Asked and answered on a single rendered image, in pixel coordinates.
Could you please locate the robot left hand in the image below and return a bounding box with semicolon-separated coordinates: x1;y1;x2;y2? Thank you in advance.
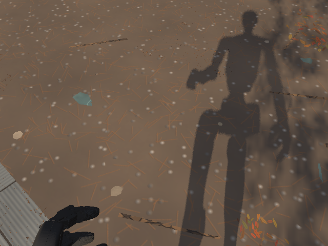
32;205;107;246

